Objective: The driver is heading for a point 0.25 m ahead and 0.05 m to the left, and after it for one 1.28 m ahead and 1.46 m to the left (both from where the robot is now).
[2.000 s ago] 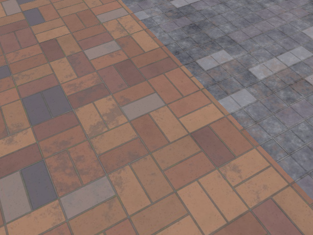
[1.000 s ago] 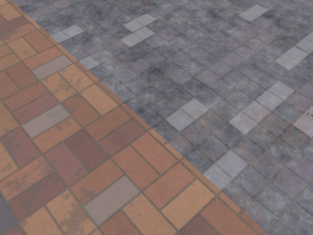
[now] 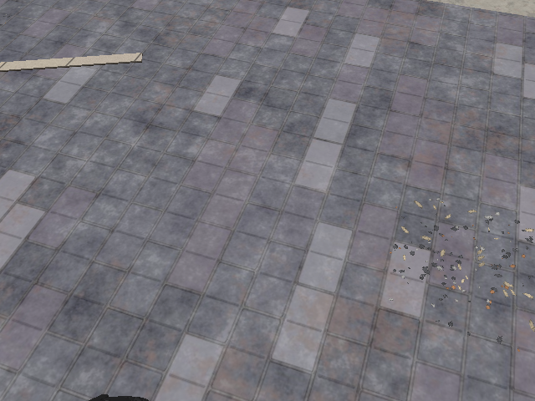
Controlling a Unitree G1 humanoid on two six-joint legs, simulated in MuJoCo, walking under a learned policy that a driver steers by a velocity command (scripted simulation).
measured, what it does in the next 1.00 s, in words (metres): walks ahead, turning left: right foot, then left foot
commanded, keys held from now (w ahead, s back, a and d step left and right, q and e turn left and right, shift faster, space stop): w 0.02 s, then w+q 0.98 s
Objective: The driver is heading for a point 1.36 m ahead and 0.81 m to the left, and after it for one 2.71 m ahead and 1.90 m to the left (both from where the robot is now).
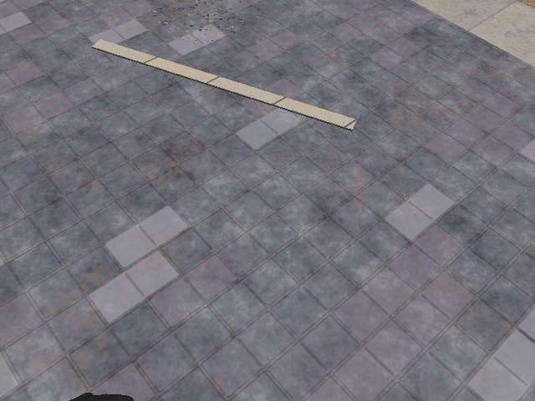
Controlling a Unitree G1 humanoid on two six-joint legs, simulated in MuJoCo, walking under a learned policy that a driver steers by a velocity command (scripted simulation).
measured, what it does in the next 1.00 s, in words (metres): walks ahead, turning left: right foot, then left foot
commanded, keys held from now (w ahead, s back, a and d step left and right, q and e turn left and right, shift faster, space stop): w+q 1.00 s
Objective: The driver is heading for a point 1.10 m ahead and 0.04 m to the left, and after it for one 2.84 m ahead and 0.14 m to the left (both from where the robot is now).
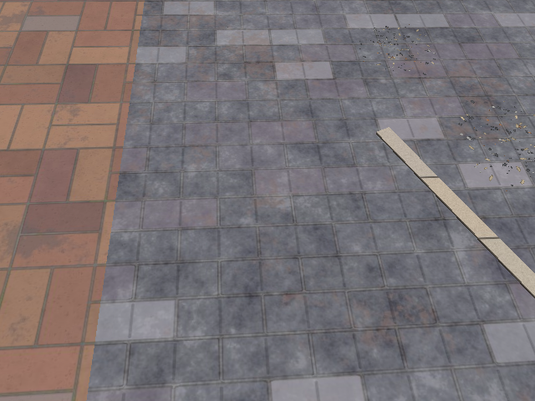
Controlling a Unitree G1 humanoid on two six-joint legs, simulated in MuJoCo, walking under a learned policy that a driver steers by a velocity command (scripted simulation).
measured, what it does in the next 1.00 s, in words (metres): walks ahead, turning left: right foot, then left foot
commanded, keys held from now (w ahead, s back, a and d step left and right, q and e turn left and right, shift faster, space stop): w+q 0.24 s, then w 0.76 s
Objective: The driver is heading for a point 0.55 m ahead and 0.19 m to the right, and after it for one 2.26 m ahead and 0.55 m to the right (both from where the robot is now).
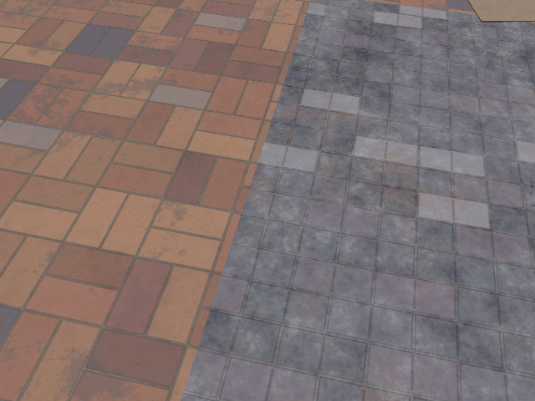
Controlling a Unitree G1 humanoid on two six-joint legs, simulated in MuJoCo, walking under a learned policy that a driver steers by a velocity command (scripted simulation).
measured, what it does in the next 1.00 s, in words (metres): walks ahead, turning right: right foot, then left foot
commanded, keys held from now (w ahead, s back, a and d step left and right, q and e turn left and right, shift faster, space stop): w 0.08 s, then w+e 0.78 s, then w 0.14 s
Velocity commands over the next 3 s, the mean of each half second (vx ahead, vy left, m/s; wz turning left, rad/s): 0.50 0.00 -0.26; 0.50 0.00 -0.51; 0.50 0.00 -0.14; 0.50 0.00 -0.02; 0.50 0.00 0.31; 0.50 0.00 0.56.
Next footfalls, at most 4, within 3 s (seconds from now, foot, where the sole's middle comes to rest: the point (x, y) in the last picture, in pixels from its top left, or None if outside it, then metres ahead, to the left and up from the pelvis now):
0.18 right None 0.27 -0.12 -0.78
0.72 left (256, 370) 0.58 0.01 -0.78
1.22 right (368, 324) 0.70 -0.29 -0.78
1.74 left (345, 221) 1.06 -0.28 -0.78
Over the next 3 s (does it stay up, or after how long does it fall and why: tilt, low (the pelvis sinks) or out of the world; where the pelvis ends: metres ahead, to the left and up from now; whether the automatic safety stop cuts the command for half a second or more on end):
stays up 1.46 -0.49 -0.01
